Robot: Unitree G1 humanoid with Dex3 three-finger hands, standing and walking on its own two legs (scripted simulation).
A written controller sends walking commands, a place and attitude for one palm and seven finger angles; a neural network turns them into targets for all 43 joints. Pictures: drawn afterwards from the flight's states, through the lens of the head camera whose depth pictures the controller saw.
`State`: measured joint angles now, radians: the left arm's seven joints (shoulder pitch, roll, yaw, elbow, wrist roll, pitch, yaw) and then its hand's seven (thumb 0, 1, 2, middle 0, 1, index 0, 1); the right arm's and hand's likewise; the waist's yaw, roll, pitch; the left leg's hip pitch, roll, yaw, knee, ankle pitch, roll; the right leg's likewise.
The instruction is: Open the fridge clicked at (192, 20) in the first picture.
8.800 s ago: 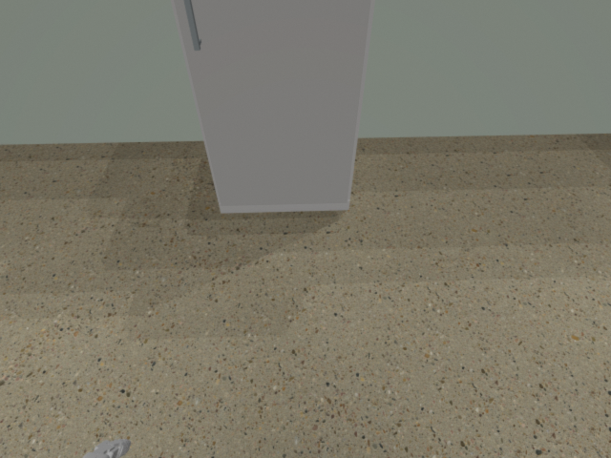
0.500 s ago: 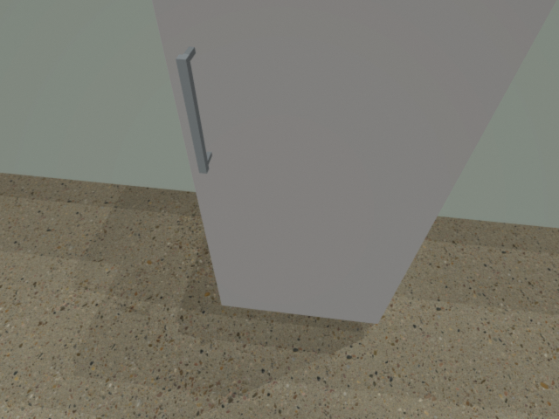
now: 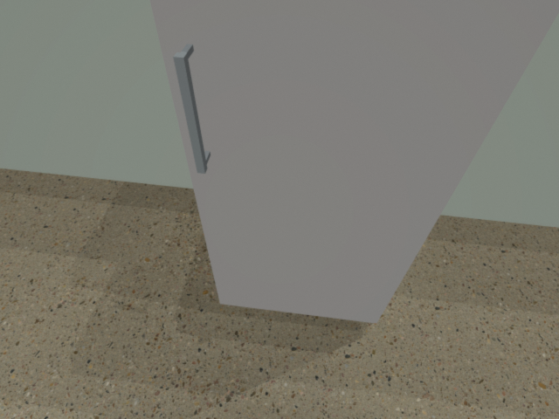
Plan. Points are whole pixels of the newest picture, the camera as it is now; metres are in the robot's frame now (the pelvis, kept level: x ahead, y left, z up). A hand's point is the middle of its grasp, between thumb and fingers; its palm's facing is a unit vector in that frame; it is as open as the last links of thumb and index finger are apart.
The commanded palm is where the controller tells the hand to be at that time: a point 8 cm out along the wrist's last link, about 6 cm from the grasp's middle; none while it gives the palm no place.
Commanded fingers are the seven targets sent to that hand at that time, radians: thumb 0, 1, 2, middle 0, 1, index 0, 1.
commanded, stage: look again from close up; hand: left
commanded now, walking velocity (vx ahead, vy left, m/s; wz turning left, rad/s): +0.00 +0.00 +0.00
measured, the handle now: (195, 115) +0.57 +0.19 +0.13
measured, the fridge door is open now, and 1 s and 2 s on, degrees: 0 0 0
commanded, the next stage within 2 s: shuffle to correct the standing spot in 0.44 s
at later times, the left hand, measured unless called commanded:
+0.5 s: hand out of the picture +0.00 +0.15 -0.18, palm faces +0.06 -0.99 -0.16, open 7.3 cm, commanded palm none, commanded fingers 0.00 0.90 0.90 -0.20 -0.30 -0.20 -0.30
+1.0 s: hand out of the picture +0.04 +0.19 -0.18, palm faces +0.01 -0.99 -0.13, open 7.3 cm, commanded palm none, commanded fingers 0.00 0.90 0.90 -0.20 -0.30 -0.20 -0.30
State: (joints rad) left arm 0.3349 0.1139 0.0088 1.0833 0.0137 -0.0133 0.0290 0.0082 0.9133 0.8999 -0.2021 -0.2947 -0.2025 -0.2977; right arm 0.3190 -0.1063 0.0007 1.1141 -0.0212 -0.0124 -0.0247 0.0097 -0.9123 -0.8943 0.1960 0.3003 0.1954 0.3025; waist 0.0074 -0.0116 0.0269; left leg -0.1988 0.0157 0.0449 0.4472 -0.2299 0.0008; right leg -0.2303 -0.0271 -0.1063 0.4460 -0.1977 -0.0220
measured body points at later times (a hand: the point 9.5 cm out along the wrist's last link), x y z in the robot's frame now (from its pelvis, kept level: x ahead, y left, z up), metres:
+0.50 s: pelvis +0.01 +0.00 +0.00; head +0.02 +0.00 +0.45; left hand +0.00 +0.21 -0.16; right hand +0.00 -0.21 -0.16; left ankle +0.01 +0.12 -0.74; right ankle +0.03 -0.10 -0.74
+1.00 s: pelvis +0.06 +0.03 -0.01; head +0.08 +0.05 +0.44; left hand +0.04 +0.24 -0.17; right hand +0.01 -0.17 -0.16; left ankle +0.01 +0.12 -0.74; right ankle +0.04 -0.08 -0.72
